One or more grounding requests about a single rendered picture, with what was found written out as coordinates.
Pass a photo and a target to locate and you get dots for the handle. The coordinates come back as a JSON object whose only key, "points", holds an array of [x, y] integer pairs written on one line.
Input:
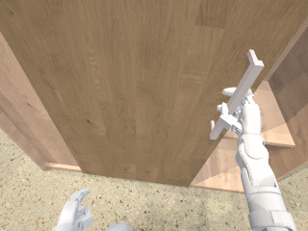
{"points": [[241, 90]]}

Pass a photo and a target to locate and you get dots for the robot right hand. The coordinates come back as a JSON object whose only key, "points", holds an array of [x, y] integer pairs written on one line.
{"points": [[248, 115]]}

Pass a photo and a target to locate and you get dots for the robot left hand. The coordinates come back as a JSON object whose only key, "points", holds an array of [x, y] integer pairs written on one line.
{"points": [[79, 217]]}

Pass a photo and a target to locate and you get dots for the robot right forearm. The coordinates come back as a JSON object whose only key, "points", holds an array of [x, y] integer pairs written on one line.
{"points": [[267, 211]]}

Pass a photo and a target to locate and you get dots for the wardrobe door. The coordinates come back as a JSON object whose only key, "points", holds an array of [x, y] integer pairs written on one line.
{"points": [[133, 85], [20, 103]]}

